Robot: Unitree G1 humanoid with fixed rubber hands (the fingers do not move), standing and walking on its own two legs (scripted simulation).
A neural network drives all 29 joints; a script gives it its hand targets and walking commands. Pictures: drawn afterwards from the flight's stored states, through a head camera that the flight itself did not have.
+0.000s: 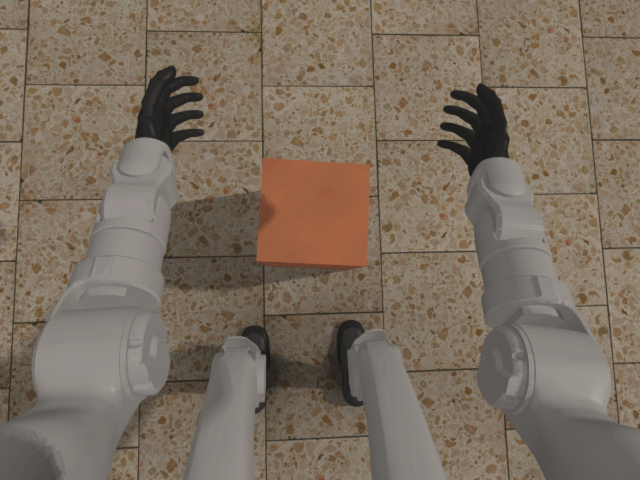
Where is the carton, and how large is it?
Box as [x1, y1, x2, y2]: [256, 158, 369, 269]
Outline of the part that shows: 263,158 256,260 266,265 340,269 351,269 366,266 369,164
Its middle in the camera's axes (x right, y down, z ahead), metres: -0.02 -0.05 +0.86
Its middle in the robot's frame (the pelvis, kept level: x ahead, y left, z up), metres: +0.47 -0.03 -0.51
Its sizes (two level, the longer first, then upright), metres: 0.210 0.200 0.250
